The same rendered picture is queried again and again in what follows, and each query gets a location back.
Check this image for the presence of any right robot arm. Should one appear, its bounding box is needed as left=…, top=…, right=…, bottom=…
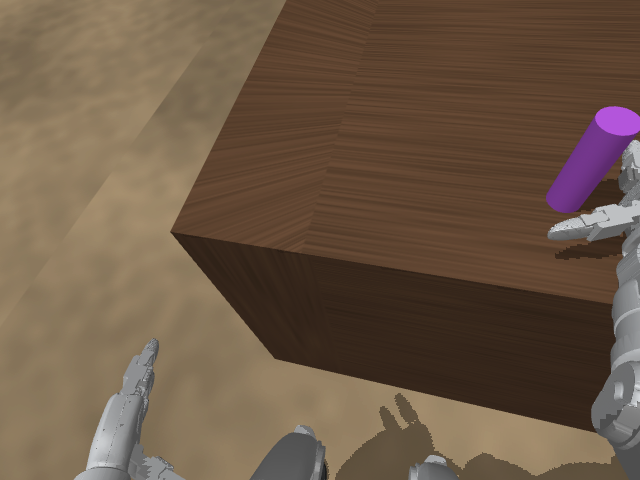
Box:
left=591, top=227, right=640, bottom=480

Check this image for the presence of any right robot hand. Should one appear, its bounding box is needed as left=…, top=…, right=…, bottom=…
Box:
left=547, top=140, right=640, bottom=242

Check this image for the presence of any can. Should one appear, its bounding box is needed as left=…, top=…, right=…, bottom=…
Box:
left=546, top=106, right=640, bottom=213

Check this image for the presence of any left robot hand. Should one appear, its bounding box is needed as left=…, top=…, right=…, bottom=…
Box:
left=86, top=338, right=185, bottom=480

